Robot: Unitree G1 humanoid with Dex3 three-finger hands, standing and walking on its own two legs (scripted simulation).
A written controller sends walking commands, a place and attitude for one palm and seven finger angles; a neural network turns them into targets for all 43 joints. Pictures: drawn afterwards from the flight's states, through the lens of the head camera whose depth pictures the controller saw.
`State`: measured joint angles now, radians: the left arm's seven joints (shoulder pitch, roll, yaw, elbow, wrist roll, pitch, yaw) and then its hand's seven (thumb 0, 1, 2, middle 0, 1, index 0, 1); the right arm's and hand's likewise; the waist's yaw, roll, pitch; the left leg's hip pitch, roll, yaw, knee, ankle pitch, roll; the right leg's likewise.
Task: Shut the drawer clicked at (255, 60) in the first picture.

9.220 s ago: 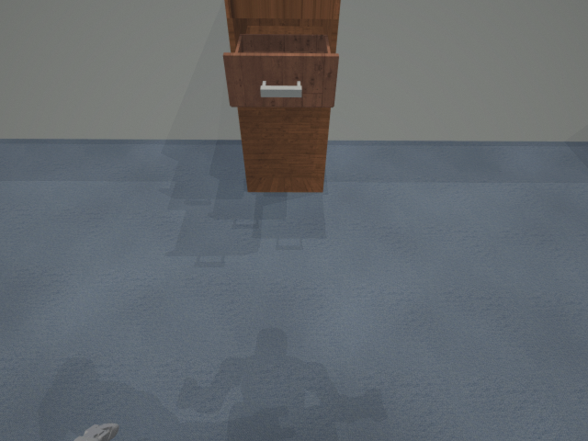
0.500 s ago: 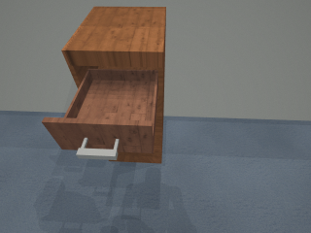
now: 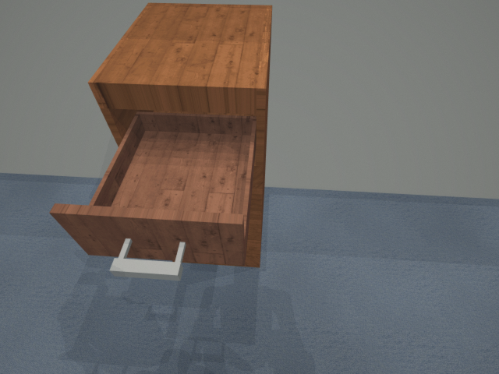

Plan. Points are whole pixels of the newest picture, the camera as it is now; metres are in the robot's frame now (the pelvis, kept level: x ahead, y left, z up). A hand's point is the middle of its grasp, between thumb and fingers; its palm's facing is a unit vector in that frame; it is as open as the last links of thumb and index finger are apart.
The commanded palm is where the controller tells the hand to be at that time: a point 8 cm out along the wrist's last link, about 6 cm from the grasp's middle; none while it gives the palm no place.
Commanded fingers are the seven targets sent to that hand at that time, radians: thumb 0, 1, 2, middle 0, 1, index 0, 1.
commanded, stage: come to a stop and stand still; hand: left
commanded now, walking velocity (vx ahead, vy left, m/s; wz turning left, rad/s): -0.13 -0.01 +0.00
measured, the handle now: (150, 257) +0.31 +0.21 -0.04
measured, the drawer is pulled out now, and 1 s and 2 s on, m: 0.29 0.29 0.29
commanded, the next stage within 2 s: look again from close up in 1.96 s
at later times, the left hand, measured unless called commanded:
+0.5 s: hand out of the picture -0.05 +0.20 -0.18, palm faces +0.02 -0.97 -0.23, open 7.4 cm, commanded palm none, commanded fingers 0.00 0.90 0.90 -0.20 -0.30 -0.20 -0.30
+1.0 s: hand out of the picture -0.23 +0.24 -0.17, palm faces +0.04 -0.98 -0.21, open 7.4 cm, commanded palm none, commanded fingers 0.00 0.90 0.90 -0.20 -0.30 -0.20 -0.30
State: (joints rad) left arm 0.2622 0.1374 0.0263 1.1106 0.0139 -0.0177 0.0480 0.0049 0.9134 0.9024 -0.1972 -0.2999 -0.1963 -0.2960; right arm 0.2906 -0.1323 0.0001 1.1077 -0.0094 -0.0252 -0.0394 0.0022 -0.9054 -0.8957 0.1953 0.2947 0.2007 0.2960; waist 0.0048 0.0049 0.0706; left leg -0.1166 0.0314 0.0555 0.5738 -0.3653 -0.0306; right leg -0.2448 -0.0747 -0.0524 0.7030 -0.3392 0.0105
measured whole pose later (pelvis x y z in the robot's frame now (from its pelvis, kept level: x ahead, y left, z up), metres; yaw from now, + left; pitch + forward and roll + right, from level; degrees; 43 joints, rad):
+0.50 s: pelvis -0.09 +0.01 -0.01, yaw -3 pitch -7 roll +1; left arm 0.29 0.18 0.00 1.01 0.02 0.03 0.05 0.00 0.91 0.90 -0.20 -0.30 -0.20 -0.30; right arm 0.20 -0.19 0.00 0.94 -0.02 0.00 -0.01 0.00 -0.91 -0.90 0.19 0.29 0.20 0.30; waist 0.03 -0.01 0.04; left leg -0.24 -0.04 0.10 0.62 -0.26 0.08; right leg -0.27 -0.04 0.00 0.74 -0.47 -0.01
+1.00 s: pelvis -0.26 +0.06 -0.01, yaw -1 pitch -3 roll -1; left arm 0.35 0.15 0.03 0.97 0.01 0.04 0.03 0.00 0.91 0.90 -0.20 -0.30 -0.19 -0.30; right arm 0.41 -0.16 -0.03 1.09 -0.04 0.06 -0.01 0.01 -0.91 -0.90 0.20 0.29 0.20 0.30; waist -0.03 0.04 -0.05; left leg -0.40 -0.07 0.07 0.40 -0.03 0.09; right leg -0.16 0.03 -0.07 0.67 -0.52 -0.06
